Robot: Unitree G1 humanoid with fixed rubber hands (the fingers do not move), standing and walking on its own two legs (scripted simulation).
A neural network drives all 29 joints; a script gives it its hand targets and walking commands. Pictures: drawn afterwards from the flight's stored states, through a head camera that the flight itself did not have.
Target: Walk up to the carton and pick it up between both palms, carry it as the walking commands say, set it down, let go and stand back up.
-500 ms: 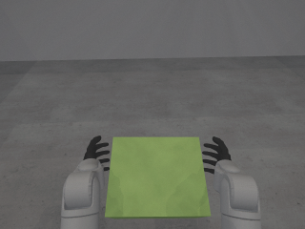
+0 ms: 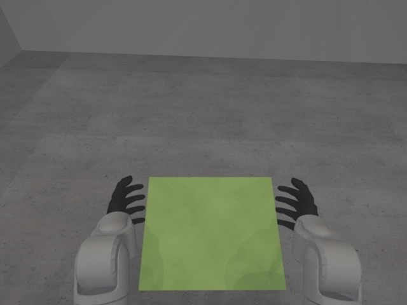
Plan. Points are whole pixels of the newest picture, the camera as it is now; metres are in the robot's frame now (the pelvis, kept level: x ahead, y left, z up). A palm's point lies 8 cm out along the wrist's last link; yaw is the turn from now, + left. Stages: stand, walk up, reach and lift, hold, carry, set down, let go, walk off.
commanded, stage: carry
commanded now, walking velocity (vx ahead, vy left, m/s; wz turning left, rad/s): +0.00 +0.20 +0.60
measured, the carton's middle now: (209, 233) +0.28 -0.01 +0.00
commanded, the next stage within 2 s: none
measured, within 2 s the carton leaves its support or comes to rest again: neither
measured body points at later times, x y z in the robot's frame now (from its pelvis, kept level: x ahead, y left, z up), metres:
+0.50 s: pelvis -0.08 +0.04 +0.01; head -0.05 +0.03 +0.46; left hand +0.15 +0.26 +0.10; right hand +0.22 -0.06 +0.10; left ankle -0.09 +0.18 -0.66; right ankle -0.07 -0.09 -0.72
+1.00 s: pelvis -0.19 +0.13 +0.00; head -0.16 +0.12 +0.45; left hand -0.04 +0.41 +0.10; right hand +0.12 +0.14 +0.08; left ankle -0.15 +0.23 -0.69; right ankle -0.13 +0.04 -0.72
